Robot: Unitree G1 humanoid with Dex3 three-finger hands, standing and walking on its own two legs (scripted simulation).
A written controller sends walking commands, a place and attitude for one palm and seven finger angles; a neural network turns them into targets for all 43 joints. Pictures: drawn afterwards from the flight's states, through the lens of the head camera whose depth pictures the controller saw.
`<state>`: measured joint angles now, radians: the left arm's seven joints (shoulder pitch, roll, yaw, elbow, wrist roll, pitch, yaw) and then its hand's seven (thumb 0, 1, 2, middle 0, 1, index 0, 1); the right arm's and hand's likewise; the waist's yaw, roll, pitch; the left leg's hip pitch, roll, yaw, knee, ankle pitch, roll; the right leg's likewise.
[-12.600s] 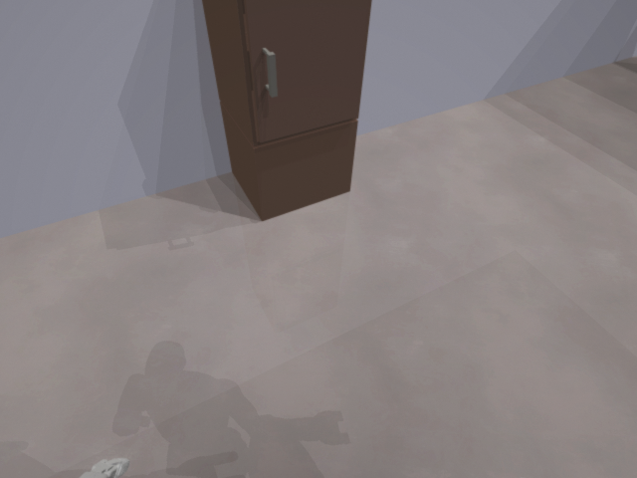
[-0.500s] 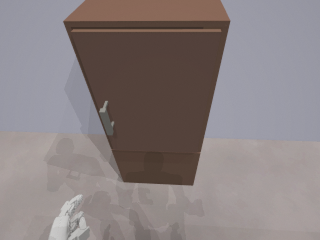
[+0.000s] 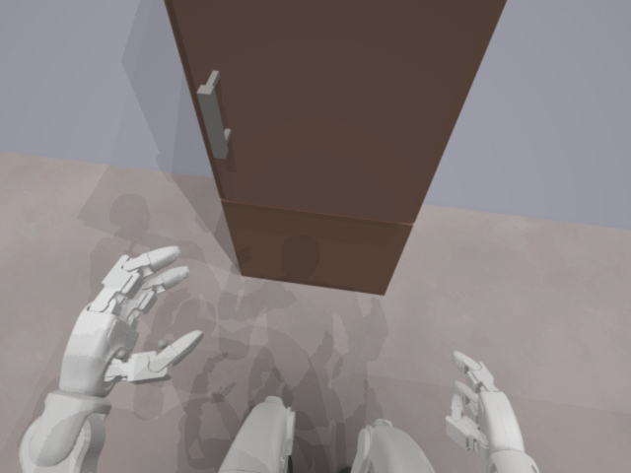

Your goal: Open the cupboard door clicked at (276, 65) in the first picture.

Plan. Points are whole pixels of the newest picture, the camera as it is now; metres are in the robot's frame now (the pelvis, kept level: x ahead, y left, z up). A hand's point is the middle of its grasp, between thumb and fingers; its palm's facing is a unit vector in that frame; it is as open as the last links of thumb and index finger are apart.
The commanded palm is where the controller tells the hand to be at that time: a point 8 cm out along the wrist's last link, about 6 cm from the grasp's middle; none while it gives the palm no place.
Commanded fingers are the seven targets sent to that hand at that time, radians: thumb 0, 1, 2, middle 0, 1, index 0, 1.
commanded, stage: raise the hand with hooked fingers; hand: left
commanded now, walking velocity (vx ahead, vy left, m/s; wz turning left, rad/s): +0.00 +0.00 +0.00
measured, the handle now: (217, 116) +0.63 +0.24 +0.04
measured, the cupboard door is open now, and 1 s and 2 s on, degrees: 0 0 0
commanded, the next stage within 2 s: move the hooked fingers beside the handle in 1.44 s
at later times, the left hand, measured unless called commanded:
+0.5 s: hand (132, 313) +0.27 +0.25 +0.04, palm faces -0.05 -1.00 -0.03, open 13.0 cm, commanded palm +0.26 +0.31 +0.05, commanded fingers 0.00 -0.48 0.31 -0.30 -1.18 -0.30 -1.18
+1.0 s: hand (86, 280) +0.31 +0.31 +0.05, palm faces -0.01 -1.00 -0.05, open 14.0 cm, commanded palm +0.28 +0.35 +0.05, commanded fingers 0.00 -0.50 0.30 -0.30 -1.20 -0.30 -1.20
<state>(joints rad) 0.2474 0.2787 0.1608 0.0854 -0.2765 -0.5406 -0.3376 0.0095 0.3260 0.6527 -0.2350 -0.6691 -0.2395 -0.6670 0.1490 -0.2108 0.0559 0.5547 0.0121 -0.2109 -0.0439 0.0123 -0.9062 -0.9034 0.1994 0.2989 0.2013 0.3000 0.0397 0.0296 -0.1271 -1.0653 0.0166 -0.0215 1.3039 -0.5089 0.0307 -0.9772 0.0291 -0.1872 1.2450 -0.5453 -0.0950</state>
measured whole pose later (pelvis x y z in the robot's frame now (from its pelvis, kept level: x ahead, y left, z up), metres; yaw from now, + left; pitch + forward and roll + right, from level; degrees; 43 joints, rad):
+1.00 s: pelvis +0.02 +0.04 +0.01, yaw -2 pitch +19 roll -5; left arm 0.00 0.44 0.43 0.42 -0.37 -0.39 -0.53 -0.01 -0.50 0.30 -0.30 -1.20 -0.30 -1.20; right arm 0.24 -0.28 0.04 0.56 0.03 -0.18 -0.05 0.01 -0.90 -0.90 0.20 0.30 0.20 0.30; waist -0.01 0.02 -0.14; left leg -1.07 0.00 0.02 1.24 -0.50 0.09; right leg -0.98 0.02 -0.14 1.16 -0.51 -0.04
